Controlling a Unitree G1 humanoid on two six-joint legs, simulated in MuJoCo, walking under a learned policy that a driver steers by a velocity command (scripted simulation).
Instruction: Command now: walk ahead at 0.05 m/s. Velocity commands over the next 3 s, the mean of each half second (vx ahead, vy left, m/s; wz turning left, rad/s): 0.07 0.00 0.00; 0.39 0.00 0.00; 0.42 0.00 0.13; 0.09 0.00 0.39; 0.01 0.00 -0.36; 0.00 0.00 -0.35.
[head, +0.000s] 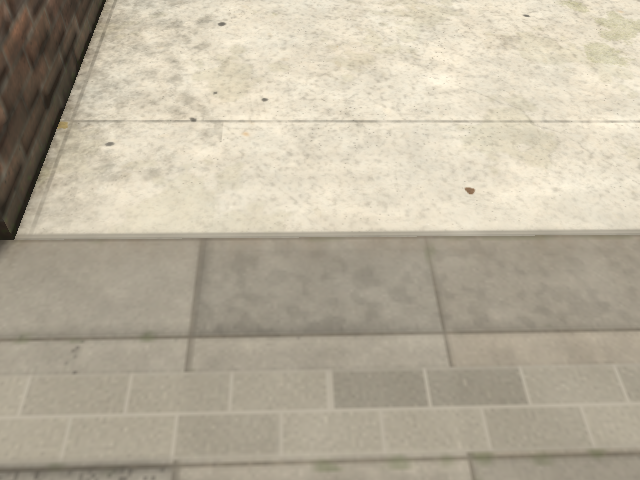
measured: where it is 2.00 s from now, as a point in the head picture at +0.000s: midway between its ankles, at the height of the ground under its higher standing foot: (326, 407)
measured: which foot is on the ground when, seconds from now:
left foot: down 0.00-0.46, up 0.48-0.66, down 0.68-1.00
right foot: down 0.00-0.68, up 0.70-1.00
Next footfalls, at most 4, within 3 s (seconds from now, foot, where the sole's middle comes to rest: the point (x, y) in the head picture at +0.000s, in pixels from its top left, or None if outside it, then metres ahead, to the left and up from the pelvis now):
0.68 left None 0.18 0.12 -0.77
1.18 right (351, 466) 0.52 -0.05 -0.77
1.68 left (272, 392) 0.69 0.13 -0.77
2.20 right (361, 412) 0.64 -0.07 -0.77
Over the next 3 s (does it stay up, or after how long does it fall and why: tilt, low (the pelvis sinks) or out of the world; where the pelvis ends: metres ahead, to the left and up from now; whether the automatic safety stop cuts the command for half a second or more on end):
stays up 0.59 0.04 0.00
